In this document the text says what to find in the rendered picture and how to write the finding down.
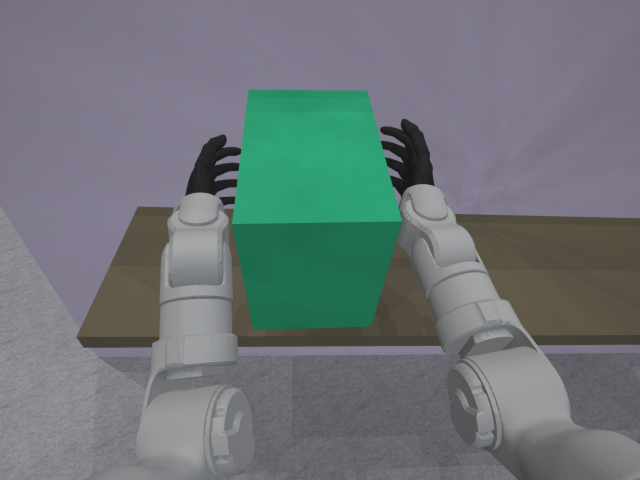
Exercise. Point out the carton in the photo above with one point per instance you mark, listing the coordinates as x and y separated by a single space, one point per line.
315 217

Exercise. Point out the right robot forearm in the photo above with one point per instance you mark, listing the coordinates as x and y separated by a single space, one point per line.
471 317

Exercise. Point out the robot right upper arm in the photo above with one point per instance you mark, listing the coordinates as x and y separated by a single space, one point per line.
512 404

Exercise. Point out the right robot hand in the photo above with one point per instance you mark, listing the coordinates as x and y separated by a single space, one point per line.
417 168

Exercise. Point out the left robot forearm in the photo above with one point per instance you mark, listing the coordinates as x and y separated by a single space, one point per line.
196 292

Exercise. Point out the left robot hand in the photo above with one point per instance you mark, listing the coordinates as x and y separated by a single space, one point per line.
203 175

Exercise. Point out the table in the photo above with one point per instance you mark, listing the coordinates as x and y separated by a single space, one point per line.
570 281

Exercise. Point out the robot left upper arm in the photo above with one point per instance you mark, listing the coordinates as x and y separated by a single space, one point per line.
199 433

